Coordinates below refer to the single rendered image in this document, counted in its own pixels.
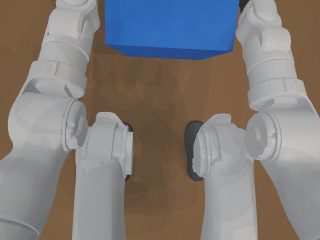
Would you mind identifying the right robot hand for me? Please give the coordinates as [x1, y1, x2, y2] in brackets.
[239, 0, 249, 13]

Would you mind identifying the robot right forearm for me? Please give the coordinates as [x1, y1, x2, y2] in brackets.
[235, 0, 320, 119]

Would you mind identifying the carton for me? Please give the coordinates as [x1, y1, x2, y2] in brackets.
[104, 0, 240, 60]

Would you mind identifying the left robot upper arm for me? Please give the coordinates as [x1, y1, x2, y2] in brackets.
[0, 92, 88, 240]

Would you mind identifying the right robot thigh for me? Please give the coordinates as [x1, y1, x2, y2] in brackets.
[194, 123, 258, 240]

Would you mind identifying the right robot upper arm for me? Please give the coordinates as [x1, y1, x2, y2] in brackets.
[243, 110, 320, 240]

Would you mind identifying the left robot shin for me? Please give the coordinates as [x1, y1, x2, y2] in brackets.
[75, 112, 127, 176]

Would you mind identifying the robot left forearm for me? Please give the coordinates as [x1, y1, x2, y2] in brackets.
[8, 0, 100, 141]

